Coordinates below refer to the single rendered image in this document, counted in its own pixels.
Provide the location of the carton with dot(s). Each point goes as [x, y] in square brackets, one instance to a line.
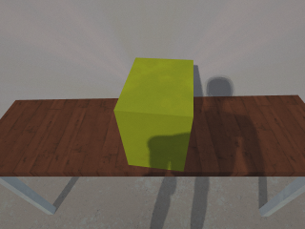
[154, 113]

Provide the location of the table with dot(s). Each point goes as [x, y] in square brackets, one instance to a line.
[231, 136]

